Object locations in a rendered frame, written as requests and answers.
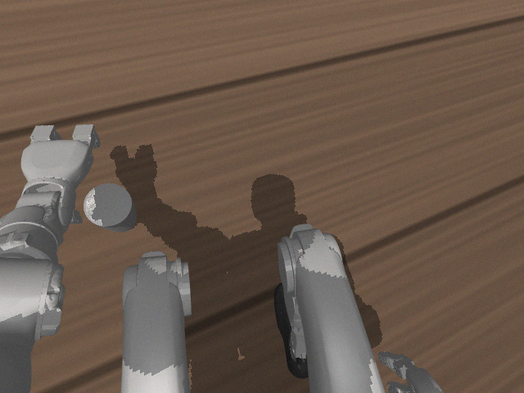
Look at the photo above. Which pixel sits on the right robot foot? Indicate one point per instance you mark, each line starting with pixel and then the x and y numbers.
pixel 298 367

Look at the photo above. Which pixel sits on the left robot hand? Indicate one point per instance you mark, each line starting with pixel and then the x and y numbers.
pixel 48 156

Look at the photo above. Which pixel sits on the left robot arm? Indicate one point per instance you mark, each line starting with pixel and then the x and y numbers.
pixel 31 293

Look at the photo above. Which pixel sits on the right robot hand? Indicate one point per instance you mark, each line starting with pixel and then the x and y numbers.
pixel 418 379

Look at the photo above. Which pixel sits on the cup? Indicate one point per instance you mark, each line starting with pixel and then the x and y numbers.
pixel 111 207

